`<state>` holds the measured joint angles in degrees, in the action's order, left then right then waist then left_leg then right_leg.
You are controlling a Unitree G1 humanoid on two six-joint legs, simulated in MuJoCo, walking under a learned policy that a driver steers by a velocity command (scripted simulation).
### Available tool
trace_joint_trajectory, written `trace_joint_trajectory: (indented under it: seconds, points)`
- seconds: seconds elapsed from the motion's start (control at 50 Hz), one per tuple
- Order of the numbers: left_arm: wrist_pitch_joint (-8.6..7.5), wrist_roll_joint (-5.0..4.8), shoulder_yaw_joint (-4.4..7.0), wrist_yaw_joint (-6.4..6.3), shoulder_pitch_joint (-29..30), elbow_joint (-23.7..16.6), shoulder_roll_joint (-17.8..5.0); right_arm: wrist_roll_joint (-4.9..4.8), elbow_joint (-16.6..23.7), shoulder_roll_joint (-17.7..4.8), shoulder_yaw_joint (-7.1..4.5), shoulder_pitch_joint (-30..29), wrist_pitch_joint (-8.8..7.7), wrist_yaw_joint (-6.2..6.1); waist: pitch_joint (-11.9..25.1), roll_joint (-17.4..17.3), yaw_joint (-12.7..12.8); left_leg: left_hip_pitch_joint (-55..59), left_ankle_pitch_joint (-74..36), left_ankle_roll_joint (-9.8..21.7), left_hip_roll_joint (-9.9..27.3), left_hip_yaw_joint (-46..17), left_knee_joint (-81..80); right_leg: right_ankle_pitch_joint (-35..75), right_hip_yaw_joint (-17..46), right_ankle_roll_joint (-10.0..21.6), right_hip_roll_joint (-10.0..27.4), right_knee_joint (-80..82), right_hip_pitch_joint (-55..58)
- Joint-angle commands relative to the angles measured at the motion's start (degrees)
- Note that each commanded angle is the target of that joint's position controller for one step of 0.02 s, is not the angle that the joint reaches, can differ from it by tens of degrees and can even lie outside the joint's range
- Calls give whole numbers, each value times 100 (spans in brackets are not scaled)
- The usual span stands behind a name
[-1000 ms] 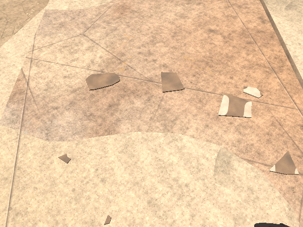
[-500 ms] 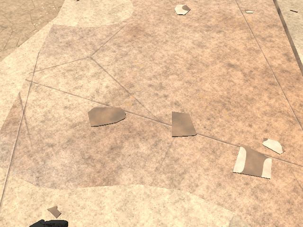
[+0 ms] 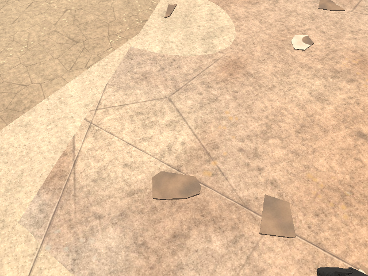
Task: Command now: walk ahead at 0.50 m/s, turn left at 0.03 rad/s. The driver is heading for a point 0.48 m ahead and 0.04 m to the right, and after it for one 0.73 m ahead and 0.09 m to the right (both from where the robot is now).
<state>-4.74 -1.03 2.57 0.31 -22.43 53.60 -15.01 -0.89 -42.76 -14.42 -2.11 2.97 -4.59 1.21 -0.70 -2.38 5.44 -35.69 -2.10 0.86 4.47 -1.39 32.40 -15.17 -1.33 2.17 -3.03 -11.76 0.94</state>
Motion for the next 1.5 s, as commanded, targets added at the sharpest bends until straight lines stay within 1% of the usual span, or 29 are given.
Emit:
trace_joint_trajectory:
  seconds: [0.02, 0.06, 0.1, 0.12, 0.14, 0.16, 0.22, 0.3, 0.54, 0.6, 0.64, 0.66, 0.68, 0.7, 0.72, 0.76, 0.82, 0.92, 1.02, 1.1, 1.12, 1.14, 1.16, 1.18, 1.22, 1.26, 1.38, 1.44, 1.5]
  points:
    - [43, -28, 224, -59, -179, -129, -1003, -27, 605, -429, -86, -673, -142, 98, -288, 679, -139, -37, 275, 173, -124, 64, -322, 2298, 796, 779, 1747, -15, 206]
    - [99, -22, 257, -82, -42, -145, -1117, -9, 521, -628, -174, -250, -164, 112, 2, 783, -462, 750, 607, 346, -334, 233, -480, 3502, 709, 656, 1735, -585, 337]
    - [125, 58, 163, -97, 99, -283, -933, 53, 46, -1140, -415, 1478, -151, 30, 1163, 552, -1257, 3413, 281, 779, -50, -43, -360, 3728, 302, 354, 1234, -2684, -666]
    - [17, 103, -17, -65, -463, -419, -352, 156, -70, -1698, -554, 2180, -100, -8, 2046, -645, -1188, 5772, 801, 1590, 1419, -2362, -397, 1444, -66, -54, 389, -4951, -3013]
    - [-115, 58, -41, -27, -517, -318, -352, 58, -145, -1379, -461, 2335, -55, 4, 2463, -1211, -1206, 6083, 1410, 1888, 1878, -3991, -1234, -1770, 612, -92, 54, -5969, -3961]
    - [-195, -103, 112, 13, -40, -467, -895, 19, -118, -1081, -350, 1964, -46, 1, 1558, -780, -1186, 5382, 1849, 1619, 1665, -3372, -1408, -1584, 790, -8, 419, -6375, -4503]
    - [-123, -15, 162, -28, 510, -590, -790, 126, 21, -607, -201, 916, -94, 34, 294, -198, -631, 3098, 1010, 1251, 1020, -1628, -2016, -354, 553, -8, 1086, -5521, -3955]
    - [146, -30, 138, -68, 398, -561, -472, 172, -186, -705, -263, 876, -243, 26, 39, -213, -407, 2367, 404, 1277, 891, -666, -2563, 356, 670, -171, 1151, -5080, -3734]
    - [87, 1, 51, 251, 2249, -1466, -273, 54, -725, -1036, -351, 1649, -10, -189, -453, 64, -1024, 4080, -718, 832, 1134, 762, -2235, 1598, 142, 43, 811, -2375, -4403]
    - [110, -9, 146, 346, 2025, -1634, -464, 19, -660, -1230, -412, 1482, 140, -259, -122, -204, -739, 4383, -3027, 629, 1194, 1016, -1300, 694, -329, 313, 426, -2313, -3712]
    - [134, -27, 411, 305, 695, -1376, -910, 15, -581, -1277, -412, 1345, 232, -327, 654, -202, 9, 3901, -3970, 368, 919, 1289, 587, 786, -514, 645, -55, -1956, -1782]
    - [186, -19, 611, 182, -237, -1202, -1424, 94, -445, -1132, -336, 1417, 179, -343, 1267, 410, 370, 2491, -2324, 124, 669, 1318, 2343, 921, 718, 1027, 651, -1828, 54]
    - [159, -61, 675, 152, -152, -1230, -1936, 256, -185, -225, -46, 2016, -24, -199, 1808, 1778, -306, -178, 3235, -218, -612, 753, 4284, 237, 3948, 2155, 2072, -1365, 2069]
    - [127, -17, 534, 143, -408, -1322, -1427, 40, -147, -737, -132, 1403, -275, -94, 2278, 1127, 155, -875, 3544, -104, -596, -403, 4835, -160, 4762, 2206, 2245, -695, 2402]
    - [91, 28, 460, 128, -181, -1310, -1160, -152, 43, -956, -194, 850, -401, -43, 1453, 899, 209, -1293, 3018, 34, -310, -426, 4721, 270, 3855, 1900, 2047, -625, 1862]
    - [85, 27, 364, 110, 603, -1495, -854, 45, 32, -914, -209, 702, -438, -106, 612, 198, -282, -714, 2312, 26, 99, -340, 3707, 1356, 2669, 1574, 1591, -502, 145]
    - [63, 99, 293, 62, 945, -1639, -706, 118, -46, -795, -241, 1082, -202, -100, 418, 374, -671, 38, 1991, -189, 290, -225, 3061, 2252, 1984, 1564, 1381, -137, -982]
    - [61, 75, 324, -68, 685, -1443, -899, 177, 173, -505, -127, 324, -132, -108, 57, 514, -452, 330, 262, -395, 87, 56, 1056, 3186, 899, 1161, 883, -88, -1541]
    - [151, 57, 290, -111, 274, -1160, -856, 137, 317, -565, -138, -158, -225, 8, 195, 736, -188, 783, -725, -173, -309, 42, -157, 3122, 992, 845, 1007, -602, -961]
    - [216, 66, 264, -139, 548, -1128, -760, 262, 92, -856, -273, 614, -283, 27, 508, 721, -687, 1709, -917, 221, -389, 58, -869, 3407, 1201, 503, 929, -1835, -528]
    - [209, 147, 207, -139, 455, -1209, -600, 339, 60, -1122, -316, 980, -308, -4, 1034, 320, -748, 2784, -2986, 447, 199, -421, -599, 2604, 1022, 258, 543, -2730, -907]
    - [170, 162, 88, -127, -479, -1092, -252, 429, 72, -1257, -305, 1223, -256, -37, 1879, -771, -520, 4611, -4639, 1451, 1483, -1693, -203, -11, 883, -146, 18, -4393, -2222]
    - [208, 95, 82, -97, -726, -941, -407, 270, -77, -757, -202, 1472, -152, -8, 2483, -1220, -642, 4887, -4164, 1918, 1919, -2546, -415, -2552, 996, -368, -74, -5197, -2656]
    - [301, 11, 182, -90, -378, -978, -812, 128, -57, -672, -155, 1281, -72, 30, 2042, -681, -699, 4374, -2389, 1742, 1716, -2542, -707, -2544, 1128, -435, 148, -5518, -2939]
    - [556, 31, 220, -175, 319, -1083, -795, 151, 52, -541, -75, 487, 72, 21, 935, -180, -575, 2952, -29, 1320, 1295, -2006, -1283, -1999, 803, -545, 473, -5255, -3132]
    - [734, 78, 197, -247, 312, -1052, -589, 244, 81, -627, -95, -22, 181, -6, 477, -553, -349, 1743, 1156, 1030, 826, -1430, -1754, -1547, 582, -577, 611, -4211, -2384]
    - [650, 198, 146, -235, 91, -682, -314, 135, -150, -540, -76, -2, 281, -107, 686, -433, -259, 1297, 2351, 797, 465, -756, -1676, 391, 143, -327, 433, -1966, -798]
    - [622, 228, 245, -267, 530, -778, -879, 170, -276, -431, -52, 333, 299, -92, -3, 564, -685, 1404, 2965, 108, -197, -229, -1335, -785, 722, 81, 854, -1306, -1713]
    - [438, 235, 150, -247, 733, -722, -460, 162, -407, -399, -52, 308, 317, -162, -118, 742, -666, 2196, 1964, 128, -216, -124, -811, -930, 657, -138, 740, -1004, -2343]
